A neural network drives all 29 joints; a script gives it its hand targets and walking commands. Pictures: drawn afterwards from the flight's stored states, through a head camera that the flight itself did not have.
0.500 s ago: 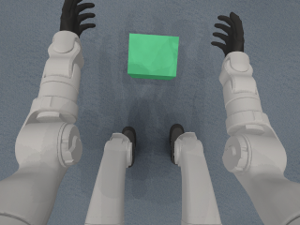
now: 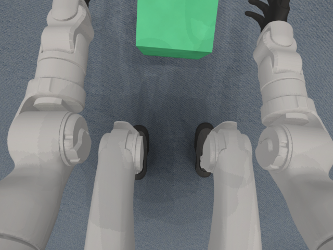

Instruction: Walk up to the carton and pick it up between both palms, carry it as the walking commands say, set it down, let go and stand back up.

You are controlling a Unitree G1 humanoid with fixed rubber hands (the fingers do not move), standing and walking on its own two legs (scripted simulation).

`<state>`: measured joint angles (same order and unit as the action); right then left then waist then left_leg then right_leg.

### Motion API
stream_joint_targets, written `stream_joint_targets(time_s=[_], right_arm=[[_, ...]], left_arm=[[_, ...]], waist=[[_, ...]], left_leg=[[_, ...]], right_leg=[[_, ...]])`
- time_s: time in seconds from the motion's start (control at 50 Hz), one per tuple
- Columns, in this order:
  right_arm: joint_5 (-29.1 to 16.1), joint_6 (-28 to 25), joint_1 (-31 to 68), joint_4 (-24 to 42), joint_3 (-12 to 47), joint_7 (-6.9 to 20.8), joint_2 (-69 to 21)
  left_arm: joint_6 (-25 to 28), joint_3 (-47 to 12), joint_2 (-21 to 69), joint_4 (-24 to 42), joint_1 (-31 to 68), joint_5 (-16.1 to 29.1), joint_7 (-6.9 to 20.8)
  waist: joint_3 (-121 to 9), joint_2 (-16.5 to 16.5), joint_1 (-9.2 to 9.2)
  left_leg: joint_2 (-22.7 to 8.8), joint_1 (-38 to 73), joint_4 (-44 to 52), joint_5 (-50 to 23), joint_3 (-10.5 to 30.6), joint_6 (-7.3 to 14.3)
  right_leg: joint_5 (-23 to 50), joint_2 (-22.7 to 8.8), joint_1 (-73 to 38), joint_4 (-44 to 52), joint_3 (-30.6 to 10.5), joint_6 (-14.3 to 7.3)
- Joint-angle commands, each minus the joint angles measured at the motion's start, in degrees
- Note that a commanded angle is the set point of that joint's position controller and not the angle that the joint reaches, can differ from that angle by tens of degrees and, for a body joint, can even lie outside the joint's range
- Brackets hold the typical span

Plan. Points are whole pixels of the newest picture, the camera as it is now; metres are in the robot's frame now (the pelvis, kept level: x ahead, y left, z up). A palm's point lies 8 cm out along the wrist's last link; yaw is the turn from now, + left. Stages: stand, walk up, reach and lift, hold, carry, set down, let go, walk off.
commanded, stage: reach and lift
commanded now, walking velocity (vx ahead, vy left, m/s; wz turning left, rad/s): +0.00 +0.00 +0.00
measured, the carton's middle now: (174, 26) +0.55 -0.02 -0.37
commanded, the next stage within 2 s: none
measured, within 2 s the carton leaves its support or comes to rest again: neither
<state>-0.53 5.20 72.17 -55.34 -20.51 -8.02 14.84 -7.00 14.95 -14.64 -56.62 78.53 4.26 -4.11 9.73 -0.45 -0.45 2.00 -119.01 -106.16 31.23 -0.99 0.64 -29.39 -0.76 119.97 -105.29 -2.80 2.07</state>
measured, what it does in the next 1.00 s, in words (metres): lowers itself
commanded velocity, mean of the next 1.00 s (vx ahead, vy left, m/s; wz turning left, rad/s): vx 0.00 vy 0.00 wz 0.00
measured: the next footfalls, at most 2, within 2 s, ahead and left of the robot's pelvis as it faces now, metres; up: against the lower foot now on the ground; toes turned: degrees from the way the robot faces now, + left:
none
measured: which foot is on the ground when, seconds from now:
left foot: down 0.00-1.00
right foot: down 0.00-1.00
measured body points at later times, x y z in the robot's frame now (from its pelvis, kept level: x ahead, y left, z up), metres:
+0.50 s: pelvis -0.02 +0.00 -0.09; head +0.36 +0.00 +0.13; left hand +0.55 +0.15 -0.28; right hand +0.53 -0.20 -0.29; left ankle +0.10 +0.11 -0.43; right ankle +0.11 -0.14 -0.43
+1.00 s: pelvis -0.02 +0.00 -0.10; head +0.37 +0.00 +0.12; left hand +0.56 +0.14 -0.29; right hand +0.53 -0.20 -0.31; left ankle +0.10 +0.11 -0.43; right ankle +0.11 -0.14 -0.43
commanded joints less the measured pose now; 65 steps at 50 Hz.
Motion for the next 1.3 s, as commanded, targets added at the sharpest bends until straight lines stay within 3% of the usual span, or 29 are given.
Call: stream_joint_targets(time_s=[0.0,0.02,0.04,0.12,0.16,0.24,0.28,0.36,0.38,0.46,0.54,0.62,0.64,0.72,0.74,0.76,0.86,0.9,0.94,1.02,1.06,1.12,1.14,1.18,1.24,1.28], right_arm=[[-1.6,-2.3,22.5,1.1,4.7,0.4,8.5],[-1.5,-2.3,22.7,-0.2,4.3,0.6,9.2],[-1.7,-2.6,24.0,2.5,4.6,0.5,9.3],[-2.3,-2.7,25.1,-1.6,5.1,0.9,10.3],[-3.1,-3.1,26.8,-0.7,5.3,1.0,10.8],[-3.7,-3.1,28.5,-3.5,6.6,1.2,11.0],[-4.7,-3.2,30.7,-3.2,7.2,1.2,11.5],[-4.6,-3.5,31.6,-5.9,6.9,1.3,12.5],[-5.8,-3.8,32.9,-5.2,8.2,1.4,11.5],[-6.6,-2.9,28.9,-15.1,9.3,2.8,9.3],[-7.7,-4.6,34.0,-8.9,9.4,2.5,11.5],[-9.4,-4.6,34.1,-11.8,11.4,2.1,10.1],[-8.8,-4.6,33.0,-12.1,10.8,2.1,10.5],[-8.9,-4.4,31.9,-12.1,10.8,2.1,10.1],[-8.4,-4.3,31.2,-12.1,10.5,2.2,10.2],[-8.6,-4.1,30.6,-12.4,10.7,2.3,9.4],[-8.4,-4.4,31.9,-10.4,10.5,2.3,9.0],[-8.3,-4.3,32.2,-11.1,10.6,2.4,8.4],[-8.5,-4.3,32.3,-10.4,10.8,2.7,7.3],[-8.0,-4.1,33.1,-10.4,11.0,3.1,5.0],[-7.3,-4.1,33.1,-10.1,10.6,3.4,3.9],[-5.5,-3.6,33.0,-11.3,9.5,4.3,-0.1],[-5.1,-3.5,33.1,-11.0,9.1,4.8,-2.0],[-2.7,-3.3,33.4,-11.2,7.4,5.1,-2.9],[0.0,-2.9,31.4,-12.3,3.7,4.9,-2.6],[-0.3,-2.3,33.9,-11.6,5.3,6.6,-13.2]], left_arm=[[1.2,-8.1,-9.6,-0.7,18.3,1.2,-0.7],[1.0,-8.8,-9.1,-2.2,18.2,1.5,-0.6],[1.3,-8.6,-9.5,0.6,19.8,1.7,-0.6],[1.2,-9.4,-9.7,-3.3,20.9,1.7,-0.9],[1.6,-9.9,-10.3,-1.1,22.5,1.7,-1.1],[1.7,-9.4,-11.3,-3.4,24.0,1.5,-1.0],[1.8,-10.0,-11.9,-3.2,26.3,2.0,-1.1],[1.9,-10.5,-11.5,-5.4,27.2,2.5,-0.5],[2.1,-10.7,-11.8,-4.7,28.4,2.6,-0.5],[2.0,-11.0,-11.3,-9.9,27.2,2.2,0.8],[3.2,-10.6,-13.2,-4.2,30.6,2.2,0.5],[3.6,-12.2,-13.3,-5.4,31.6,4.1,0.0],[3.6,-12.5,-13.1,-6.0,30.6,4.0,0.1],[3.2,-10.1,-13.2,-9.7,27.1,2.5,0.1],[2.9,-10.6,-12.4,-10.3,26.8,3.0,0.4],[2.8,-10.0,-12.7,-11.1,26.0,2.3,0.5],[3.3,-11.3,-11.1,-7.3,28.4,2.9,0.6],[3.1,-12.6,-10.0,-7.4,29.3,3.7,0.8],[3.1,-13.0,-8.5,-6.8,29.2,3.0,0.8],[2.9,-12.8,-5.6,-7.3,29.3,2.6,1.2],[2.6,-13.3,-4.0,-7.5,29.6,2.3,1.5],[2.1,-13.5,0.7,-7.9,30.4,1.4,2.7],[2.0,-13.3,2.3,-7.9,30.6,0.8,3.1],[2.0,-13.0,4.3,-6.5,31.5,0.0,3.8],[1.8,-9.5,2.6,-6.8,30.1,-3.2,3.5],[1.5,-11.3,11.5,-6.9,32.8,-2.8,5.2]], waist=[[-60.9,1.2,5.62],[-60.0,0.9,6.31],[-61.9,0.9,6.22],[-56.6,0.6,6.63],[-58.2,0.1,6.3],[-54.2,1.4,5.81],[-54.5,0.3,5.45],[-49.4,0.5,6.73],[-50.1,0.2,5.86],[-41.2,0.4,5.08],[-47.6,0.0,4.58],[-48.8,1.3,4.18],[-48.5,0.8,4.95],[-45.9,1.8,3.13],[-45.9,2.4,4.14],[-44.8,2.4,3.24],[-47.9,2.0,3.58],[-47.3,1.8,4.73],[-47.0,0.4,4.34],[-45.3,0.8,3.8],[-44.3,0.3,4.47],[-42.1,0.1,5.5],[-42.0,-0.7,4.99],[-41.9,-0.6,6.7],[-40.4,-1.3,6.29],[-40.6,-1.1,5.72]], left_leg=[[2.1,25.3,3.3,-15.3,3.4,-2.1],[2.0,25.5,2.9,-14.0,3.7,-2.1],[2.2,26.1,1.8,-15.2,3.4,-2.2],[1.8,24.7,-0.6,-12.5,3.8,-2.1],[1.8,26.0,-2.0,-14.0,3.9,-2.3],[1.4,24.0,-4.8,-12.5,4.1,-2.1],[1.3,24.9,-5.8,-11.9,4.1,-2.2],[1.0,22.7,-7.8,-10.6,4.7,-2.3],[0.9,23.6,-8.3,-11.4,4.6,-2.3],[0.2,18.8,-9.8,-8.3,4.6,-2.5],[0.4,23.3,-12.0,-14.1,4.6,-2.6],[0.3,23.2,-12.6,-15.1,4.5,-2.4],[0.3,23.6,-12.8,-15.5,4.6,-2.4],[0.5,20.9,-12.8,-13.3,3.9,-2.0],[0.7,21.3,-12.5,-12.8,4.0,-2.0],[0.6,20.4,-12.3,-12.5,3.9,-1.9],[1.0,22.0,-12.1,-13.8,3.6,-2.1],[0.8,21.4,-11.9,-12.9,3.7,-2.1],[0.9,22.5,-11.6,-13.3,3.7,-2.1],[1.3,21.7,-11.4,-12.5,3.4,-2.0],[1.4,21.9,-11.2,-12.2,3.7,-2.0],[1.8,20.7,-10.9,-10.4,3.7,-2.1],[2.1,21.5,-10.9,-11.0,3.7,-2.2],[2.5,21.2,-11.3,-11.0,3.9,-2.4],[3.1,21.8,-11.3,-10.5,3.4,-2.6],[3.7,21.9,-11.1,-10.3,3.4,-2.1]], right_leg=[[15.8,4.1,-26.1,0.6,5.7,-0.3],[14.4,3.8,-25.4,-0.2,5.9,-0.3],[15.9,3.8,-26.4,-0.7,5.7,-0.5],[12.6,3.2,-23.1,-3.5,5.8,-0.4],[13.8,3.0,-23.6,-5.0,5.6,-0.3],[12.4,2.7,-22.6,-7.4,5.0,-0.2],[12.0,2.6,-22.5,-8.5,5.0,-0.2],[10.7,2.4,-20.1,-10.4,4.9,-0.2],[11.6,2.2,-20.9,-10.9,4.8,-0.2],[8.9,2.0,-16.6,-12.4,4.4,0.1],[13.7,2.3,-19.5,-14.3,4.3,0.2],[15.2,2.1,-20.8,-15.1,4.5,0.3],[15.3,2.2,-19.7,-15.3,4.7,0.4],[13.2,2.6,-19.7,-14.6,4.4,0.6],[12.5,2.6,-19.5,-14.5,4.9,0.8],[12.4,2.6,-19.4,-14.4,4.9,0.9],[13.6,3.2,-21.0,-14.3,5.1,0.9],[13.4,3.1,-20.9,-14.2,5.2,0.7],[13.5,3.5,-19.9,-14.4,5.2,0.5],[12.6,3.7,-20.2,-14.1,5.0,0.4],[12.3,3.8,-19.3,-14.0,5.2,0.4],[11.0,4.2,-19.1,-13.7,5.4,0.2],[11.3,4.5,-18.7,-13.9,5.4,0.0],[11.7,5.0,-19.0,-14.1,5.5,-0.2],[10.8,5.8,-18.6,-14.4,5.8,-0.2],[10.8,6.3,-19.1,-14.3,5.8,-0.5]])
